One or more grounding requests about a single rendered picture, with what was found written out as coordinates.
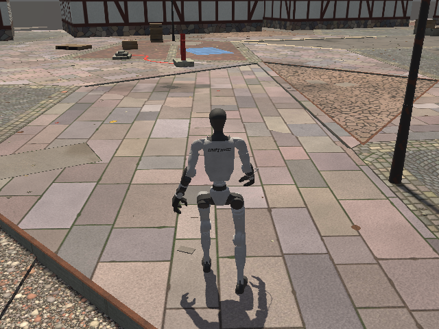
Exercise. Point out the right robot hand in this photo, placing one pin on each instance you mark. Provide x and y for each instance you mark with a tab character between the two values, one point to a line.
248	183

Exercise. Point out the robot right shin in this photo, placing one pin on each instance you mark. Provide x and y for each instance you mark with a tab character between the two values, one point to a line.
240	259

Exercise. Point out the robot left shin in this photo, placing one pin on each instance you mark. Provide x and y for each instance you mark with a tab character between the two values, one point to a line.
206	242

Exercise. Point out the robot right forearm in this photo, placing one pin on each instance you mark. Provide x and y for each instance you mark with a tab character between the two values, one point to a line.
250	175

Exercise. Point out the robot shin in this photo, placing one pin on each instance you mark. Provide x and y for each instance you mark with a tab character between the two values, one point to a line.
206	242
240	259

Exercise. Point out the left robot upper arm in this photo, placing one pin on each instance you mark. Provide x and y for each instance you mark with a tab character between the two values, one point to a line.
196	146

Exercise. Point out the right robot upper arm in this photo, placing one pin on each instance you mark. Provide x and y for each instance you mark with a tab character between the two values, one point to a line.
243	154

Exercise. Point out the left robot hand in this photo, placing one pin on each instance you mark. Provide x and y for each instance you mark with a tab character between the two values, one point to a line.
175	203

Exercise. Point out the robot left forearm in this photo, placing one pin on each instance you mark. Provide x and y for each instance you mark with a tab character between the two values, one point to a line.
180	191

